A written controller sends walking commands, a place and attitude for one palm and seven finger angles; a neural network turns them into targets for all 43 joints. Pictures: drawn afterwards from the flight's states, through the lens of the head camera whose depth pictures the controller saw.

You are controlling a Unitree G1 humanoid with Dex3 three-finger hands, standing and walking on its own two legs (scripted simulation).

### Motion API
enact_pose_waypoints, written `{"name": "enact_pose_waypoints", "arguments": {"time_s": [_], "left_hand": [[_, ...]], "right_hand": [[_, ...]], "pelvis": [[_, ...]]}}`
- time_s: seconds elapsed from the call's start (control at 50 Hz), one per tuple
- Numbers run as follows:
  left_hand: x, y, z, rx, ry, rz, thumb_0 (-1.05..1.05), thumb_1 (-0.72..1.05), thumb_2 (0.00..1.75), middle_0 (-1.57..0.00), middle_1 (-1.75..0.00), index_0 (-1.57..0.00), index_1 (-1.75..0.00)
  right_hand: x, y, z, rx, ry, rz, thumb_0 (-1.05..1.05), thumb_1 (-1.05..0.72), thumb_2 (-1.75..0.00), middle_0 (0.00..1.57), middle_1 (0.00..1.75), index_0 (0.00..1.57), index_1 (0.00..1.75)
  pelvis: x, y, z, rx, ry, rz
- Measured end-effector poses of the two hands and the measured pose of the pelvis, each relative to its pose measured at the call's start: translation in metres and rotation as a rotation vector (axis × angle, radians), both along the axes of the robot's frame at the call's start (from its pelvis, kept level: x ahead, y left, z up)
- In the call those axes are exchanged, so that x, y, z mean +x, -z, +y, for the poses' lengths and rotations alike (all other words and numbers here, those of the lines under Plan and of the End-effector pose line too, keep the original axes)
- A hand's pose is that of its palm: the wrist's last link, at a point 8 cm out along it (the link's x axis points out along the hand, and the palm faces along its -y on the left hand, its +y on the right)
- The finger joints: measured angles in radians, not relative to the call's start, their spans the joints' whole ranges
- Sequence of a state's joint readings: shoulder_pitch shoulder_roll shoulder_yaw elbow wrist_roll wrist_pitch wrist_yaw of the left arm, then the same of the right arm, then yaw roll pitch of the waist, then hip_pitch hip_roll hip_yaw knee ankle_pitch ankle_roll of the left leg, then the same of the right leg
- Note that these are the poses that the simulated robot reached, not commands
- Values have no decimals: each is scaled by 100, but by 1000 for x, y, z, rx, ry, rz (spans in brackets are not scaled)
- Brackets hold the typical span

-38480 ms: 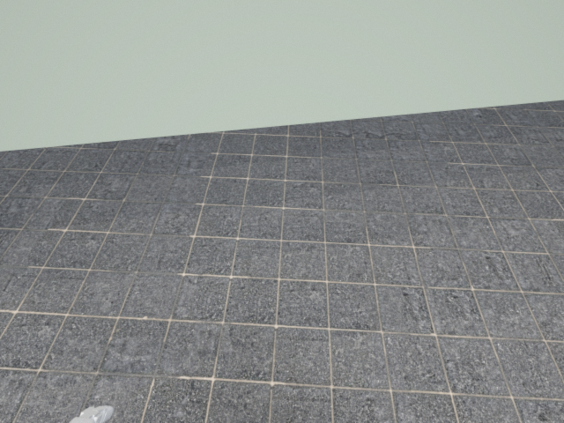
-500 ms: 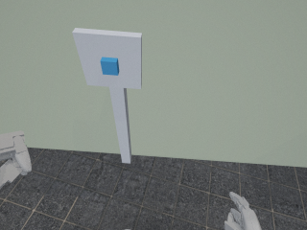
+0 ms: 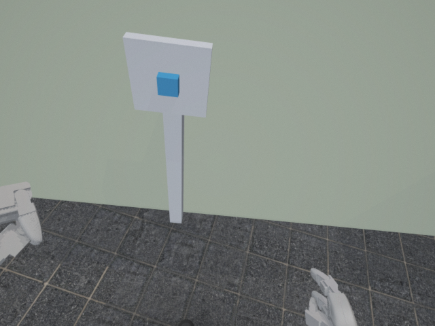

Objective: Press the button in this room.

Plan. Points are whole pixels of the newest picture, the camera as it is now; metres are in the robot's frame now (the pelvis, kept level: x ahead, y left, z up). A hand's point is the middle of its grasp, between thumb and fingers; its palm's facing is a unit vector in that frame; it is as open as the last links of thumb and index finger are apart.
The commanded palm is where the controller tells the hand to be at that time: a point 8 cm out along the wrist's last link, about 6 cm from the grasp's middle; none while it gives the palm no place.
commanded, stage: step back with the hand held close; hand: left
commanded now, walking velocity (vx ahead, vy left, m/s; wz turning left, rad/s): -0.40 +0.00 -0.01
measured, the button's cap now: (168, 84) +0.66 +0.20 +0.07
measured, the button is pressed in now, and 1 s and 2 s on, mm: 0 0 0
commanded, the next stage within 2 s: stop stepping back and stand still in 0.02 s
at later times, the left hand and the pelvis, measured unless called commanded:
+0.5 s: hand out of the picture +0.11 +0.27 +0.16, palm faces +0.40 -0.86 -0.32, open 3.1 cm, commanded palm +0.06 +0.30 +0.18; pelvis -0.09 +0.03 -0.01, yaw -4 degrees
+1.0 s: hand out of the picture +0.09 +0.28 +0.16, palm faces +0.38 -0.84 -0.40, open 3.1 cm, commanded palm +0.03 +0.32 +0.18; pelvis -0.11 +0.04 -0.01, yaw -2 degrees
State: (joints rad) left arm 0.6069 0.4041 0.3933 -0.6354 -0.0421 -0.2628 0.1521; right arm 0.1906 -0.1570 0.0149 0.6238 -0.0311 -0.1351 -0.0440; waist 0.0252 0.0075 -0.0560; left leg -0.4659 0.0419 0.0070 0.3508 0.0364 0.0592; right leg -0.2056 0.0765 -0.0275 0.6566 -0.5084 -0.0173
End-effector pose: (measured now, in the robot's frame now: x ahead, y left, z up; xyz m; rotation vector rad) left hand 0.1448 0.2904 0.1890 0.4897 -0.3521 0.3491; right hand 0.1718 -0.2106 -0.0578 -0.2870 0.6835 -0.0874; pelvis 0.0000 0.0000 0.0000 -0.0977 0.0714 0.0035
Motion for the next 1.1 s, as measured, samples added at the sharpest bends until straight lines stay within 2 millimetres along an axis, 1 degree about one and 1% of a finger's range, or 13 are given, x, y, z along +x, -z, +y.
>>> {"name": "enact_pose_waypoints", "arguments": {"time_s": [0.12,0.24,0.32,0.38,0.44,0.48,0.54,0.6,0.7,0.76,0.84,0.94,1.1], "left_hand": [[-3,10,-24,6,141,-9,2,89,90,-131,-150,-131,-150],[-8,8,-21,24,210,-28,1,89,90,-131,-150,-131,-150],[-41,3,-15,69,177,61,2,89,90,-130,-150,-131,-150],[-71,0,-6,65,136,74,2,89,90,-130,-150,-131,-150],[-80,7,8,5,63,19,1,89,90,-131,-150,-131,-150],[-75,17,18,-48,25,-19,1,89,90,-131,-150,-131,-150],[-65,29,21,-112,8,2,1,89,90,-131,-150,-131,-150],[-67,21,6,-82,69,40,2,89,90,-131,-150,-131,-150],[-94,4,-16,45,169,84,2,89,90,-130,-150,-131,-150],[-103,-1,-7,45,126,63,2,89,90,-131,-150,-131,-150],[-104,8,16,-17,3,65,1,89,90,-131,-150,-131,-150],[-99,22,27,-60,-29,66,2,89,90,-131,-150,-131,-150],[-89,9,21,21,33,88,2,89,90,-131,-150,-131,-150]], "right_hand": [[-29,16,-4,1,23,1,2,-90,-89,21,30,20,30],[-78,15,-17,-11,152,-8,2,-90,-89,21,30,20,30],[-111,10,-23,-8,161,9,2,-90,-89,20,30,20,30],[-133,9,-29,-38,175,62,2,-90,-89,20,30,20,30],[-147,12,-31,-81,189,71,2,-90,-89,20,30,20,30],[-151,18,-30,-103,193,61,2,-90,-89,20,30,20,30],[-157,15,-16,-70,192,40,2,-91,-89,20,30,20,29],[-161,6,0,-1,174,-14,2,-91,-89,20,30,20,29],[-163,8,11,63,141,-26,2,-90,-89,20,30,20,30],[-167,15,8,49,131,31,2,-90,-89,21,30,20,30],[-169,19,0,8,136,69,2,-90,-89,21,30,20,30],[-158,24,-4,-40,138,47,2,-90,-89,20,30,20,30],[-132,16,21,51,104,-23,2,-91,-89,20,30,20,29]], "pelvis": [[-33,14,1,30,87,-21],[-52,18,6,32,63,-69],[-73,11,6,40,25,-70],[-76,8,11,70,84,-66],[-78,10,21,56,105,-64],[-86,16,28,44,79,-68],[-101,11,29,75,70,-94],[-110,4,25,82,76,-95],[-119,4,19,91,87,-76],[-119,2,20,98,80,-67],[-113,0,27,103,56,-59],[-109,10,41,91,35,-80],[-107,5,41,91,47,-77]]}}
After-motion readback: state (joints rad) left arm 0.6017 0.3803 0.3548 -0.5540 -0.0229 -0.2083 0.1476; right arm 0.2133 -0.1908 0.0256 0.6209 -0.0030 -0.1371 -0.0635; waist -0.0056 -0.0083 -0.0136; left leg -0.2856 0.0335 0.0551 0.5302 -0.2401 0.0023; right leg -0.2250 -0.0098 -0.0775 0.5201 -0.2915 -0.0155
